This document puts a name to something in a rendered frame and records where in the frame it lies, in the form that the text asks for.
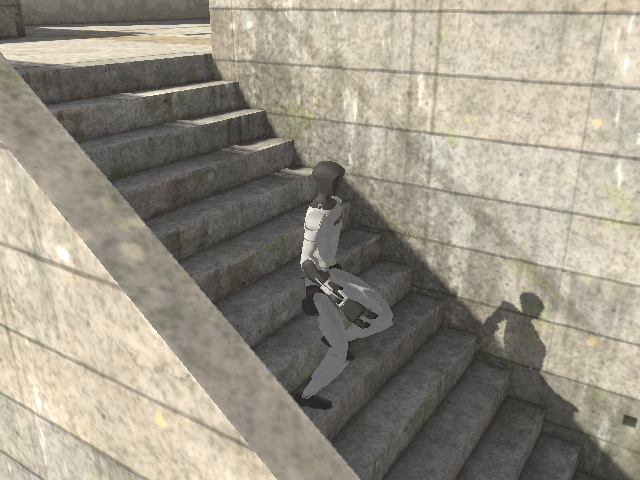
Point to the left robot hand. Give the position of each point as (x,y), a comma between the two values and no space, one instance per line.
(338,267)

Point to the robot right upper arm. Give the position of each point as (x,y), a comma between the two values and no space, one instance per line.
(314,225)

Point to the robot right forearm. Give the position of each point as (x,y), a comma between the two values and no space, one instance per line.
(312,272)

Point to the right robot hand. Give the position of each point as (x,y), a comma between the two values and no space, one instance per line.
(353,310)

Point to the left robot shin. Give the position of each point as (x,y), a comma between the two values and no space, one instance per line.
(355,332)

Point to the robot left thigh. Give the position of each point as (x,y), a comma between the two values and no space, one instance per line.
(360,291)

